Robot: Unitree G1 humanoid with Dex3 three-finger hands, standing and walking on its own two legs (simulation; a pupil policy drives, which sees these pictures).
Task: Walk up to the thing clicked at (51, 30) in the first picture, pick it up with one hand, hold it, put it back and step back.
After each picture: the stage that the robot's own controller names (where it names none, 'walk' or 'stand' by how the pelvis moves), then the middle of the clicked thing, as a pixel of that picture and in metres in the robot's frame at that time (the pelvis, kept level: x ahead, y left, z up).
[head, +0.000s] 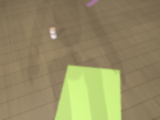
stand; (53, 33) +1.50 +0.40 -0.72
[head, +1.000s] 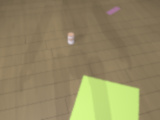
walk; (70, 38) +1.39 +0.18 -0.70
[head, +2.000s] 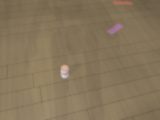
walk; (64, 71) +0.88 +0.16 -0.70
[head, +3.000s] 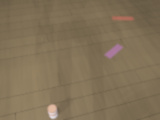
walk; (52, 111) +0.52 +0.23 -0.71
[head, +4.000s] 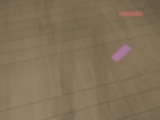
stand; out of the picture +0.35 +0.22 -0.70
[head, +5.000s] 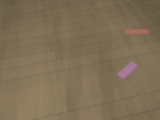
stand; out of the picture +0.32 +0.22 -0.72
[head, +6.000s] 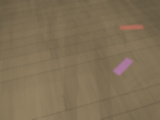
stand; out of the picture +0.31 +0.23 -0.72
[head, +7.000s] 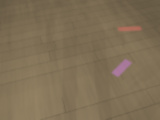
stand; out of the picture +0.30 +0.24 -0.72
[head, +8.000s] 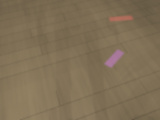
stand; out of the picture +0.29 +0.26 -0.72
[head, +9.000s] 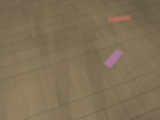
stand; out of the picture +0.29 +0.26 -0.72
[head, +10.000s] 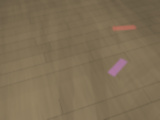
stand; out of the picture +0.28 +0.24 -0.73
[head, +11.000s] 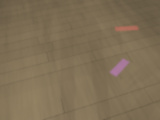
stand; out of the picture +0.30 +0.23 -0.73
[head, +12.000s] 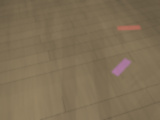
stand; out of the picture +0.30 +0.23 -0.73
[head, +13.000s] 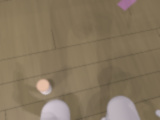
go down; (44, 87) +0.38 +0.20 -0.48
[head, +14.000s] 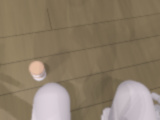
go down; (38, 71) +0.42 +0.21 -0.33
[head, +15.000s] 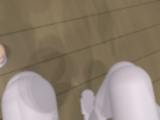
close in; out of the picture +0.41 +0.24 -0.25
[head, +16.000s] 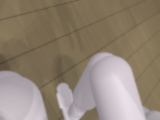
close; out of the picture +0.41 +0.26 -0.23
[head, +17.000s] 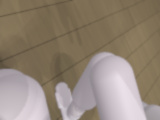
lift; out of the picture +0.39 +0.26 -0.23
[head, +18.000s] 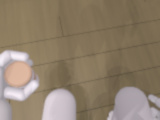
lift; (23, 78) +0.32 +0.21 -0.03
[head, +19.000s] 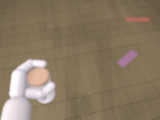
hold; (42, 85) +0.33 +0.16 +0.02
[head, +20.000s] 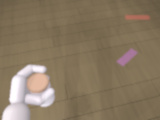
hold; (41, 90) +0.32 +0.17 +0.00
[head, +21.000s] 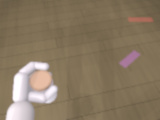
hold; (44, 87) +0.32 +0.16 +0.02
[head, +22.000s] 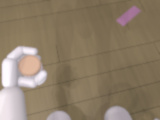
crouch; (33, 71) +0.38 +0.18 -0.05
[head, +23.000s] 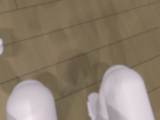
lower; out of the picture +0.46 +0.26 -0.13
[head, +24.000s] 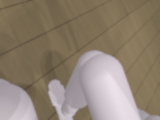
lower; out of the picture +0.43 +0.27 -0.23
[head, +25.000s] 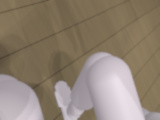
lower; out of the picture +0.42 +0.27 -0.23
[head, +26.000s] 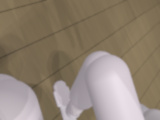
lower; out of the picture +0.42 +0.27 -0.23
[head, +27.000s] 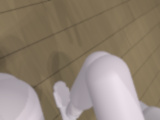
lower; out of the picture +0.42 +0.27 -0.23
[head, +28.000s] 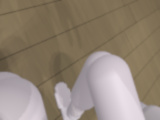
open; out of the picture +0.41 +0.25 -0.23
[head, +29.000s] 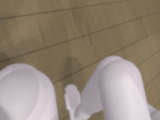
stand; out of the picture +0.41 +0.24 -0.23
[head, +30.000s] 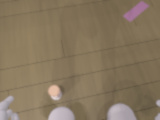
stand; (55, 92) +0.39 +0.18 -0.52
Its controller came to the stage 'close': yes
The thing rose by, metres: 0.73
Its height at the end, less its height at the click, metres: +0.00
